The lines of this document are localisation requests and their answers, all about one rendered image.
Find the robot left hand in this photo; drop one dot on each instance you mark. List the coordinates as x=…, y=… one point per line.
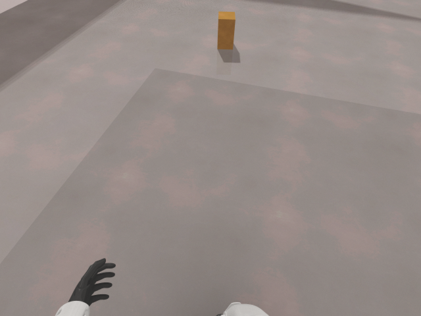
x=86, y=287

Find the carton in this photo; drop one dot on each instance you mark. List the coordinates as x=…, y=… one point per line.
x=226, y=27

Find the left robot forearm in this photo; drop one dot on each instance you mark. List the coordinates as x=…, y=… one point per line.
x=74, y=308

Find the right robot shin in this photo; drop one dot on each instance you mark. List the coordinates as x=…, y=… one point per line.
x=235, y=303

